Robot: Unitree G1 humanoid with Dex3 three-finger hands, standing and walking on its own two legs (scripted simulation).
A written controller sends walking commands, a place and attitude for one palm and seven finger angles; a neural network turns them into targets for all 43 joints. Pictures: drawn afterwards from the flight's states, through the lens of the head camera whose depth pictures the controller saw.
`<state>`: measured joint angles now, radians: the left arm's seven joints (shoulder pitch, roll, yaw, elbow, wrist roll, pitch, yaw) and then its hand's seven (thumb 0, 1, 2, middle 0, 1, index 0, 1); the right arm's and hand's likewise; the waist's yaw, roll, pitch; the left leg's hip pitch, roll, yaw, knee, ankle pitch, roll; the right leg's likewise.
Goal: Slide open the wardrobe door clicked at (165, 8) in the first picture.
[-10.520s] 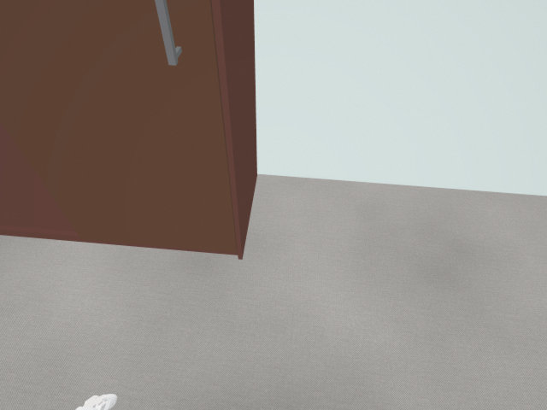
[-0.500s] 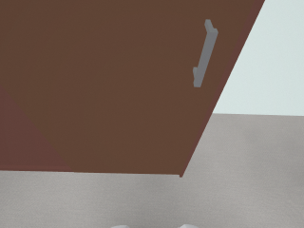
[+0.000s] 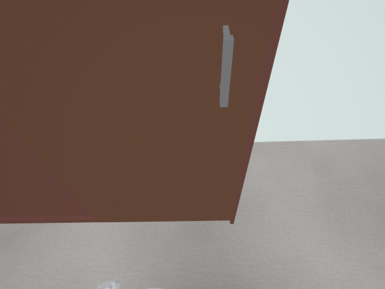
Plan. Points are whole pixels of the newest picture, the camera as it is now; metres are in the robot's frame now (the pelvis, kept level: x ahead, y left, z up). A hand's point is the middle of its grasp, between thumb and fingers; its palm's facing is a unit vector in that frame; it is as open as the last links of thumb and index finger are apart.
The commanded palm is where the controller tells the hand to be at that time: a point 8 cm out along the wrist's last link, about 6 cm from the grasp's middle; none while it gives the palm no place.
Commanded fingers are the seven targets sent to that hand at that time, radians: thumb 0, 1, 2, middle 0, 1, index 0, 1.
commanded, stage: come to a stop and stand still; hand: right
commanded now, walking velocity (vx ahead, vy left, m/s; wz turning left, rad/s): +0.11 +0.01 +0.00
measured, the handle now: (224, 69) +0.50 -0.05 +0.20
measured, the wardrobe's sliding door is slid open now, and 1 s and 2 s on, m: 0.00 0.00 0.00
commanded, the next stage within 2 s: look again from close up in 0.92 s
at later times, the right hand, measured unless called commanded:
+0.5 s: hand out of the picture -0.08 -0.13 -0.17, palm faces +0.11 +0.98 -0.16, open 7.4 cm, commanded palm none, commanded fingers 0.00 -0.90 -0.90 0.20 0.30 0.20 0.30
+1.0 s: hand out of the picture -0.02 -0.19 -0.17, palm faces +0.03 +0.98 -0.21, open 7.3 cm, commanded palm none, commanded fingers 0.00 -0.90 -0.90 0.20 0.30 0.20 0.30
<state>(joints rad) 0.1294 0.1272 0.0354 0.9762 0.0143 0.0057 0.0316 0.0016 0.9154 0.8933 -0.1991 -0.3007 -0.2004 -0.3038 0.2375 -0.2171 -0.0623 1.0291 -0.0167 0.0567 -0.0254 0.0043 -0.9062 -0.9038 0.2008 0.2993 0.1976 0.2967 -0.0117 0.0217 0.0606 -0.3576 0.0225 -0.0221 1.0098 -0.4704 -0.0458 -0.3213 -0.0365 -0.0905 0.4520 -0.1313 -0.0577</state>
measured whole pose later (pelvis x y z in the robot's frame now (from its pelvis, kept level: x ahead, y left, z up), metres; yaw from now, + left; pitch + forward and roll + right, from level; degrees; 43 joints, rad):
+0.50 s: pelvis -0.04 +0.02 +0.00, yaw -2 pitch +0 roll +0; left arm 0.36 0.18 0.06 1.11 0.02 0.04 -0.01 0.01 0.91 0.89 -0.19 -0.30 -0.19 -0.30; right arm 0.37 -0.09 -0.02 1.11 -0.03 -0.03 -0.02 0.00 -0.90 -0.90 0.20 0.30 0.20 0.30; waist -0.02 -0.02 0.01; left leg -0.13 0.06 0.07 0.40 -0.27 -0.03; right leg -0.31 -0.05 -0.06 0.66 -0.34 0.04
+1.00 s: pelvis -0.03 -0.01 +0.00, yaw +0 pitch -2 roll -1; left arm 0.28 0.13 0.01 1.16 0.00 -0.02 0.03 0.02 0.93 0.89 -0.20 -0.30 -0.20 -0.30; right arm 0.24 -0.16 0.00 1.15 -0.01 -0.01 -0.04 0.01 -0.92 -0.90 0.20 0.30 0.20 0.30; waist 0.00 0.00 0.03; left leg -0.14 0.06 0.07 0.42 -0.25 -0.03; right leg -0.12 -0.01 -0.11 0.39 -0.24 -0.02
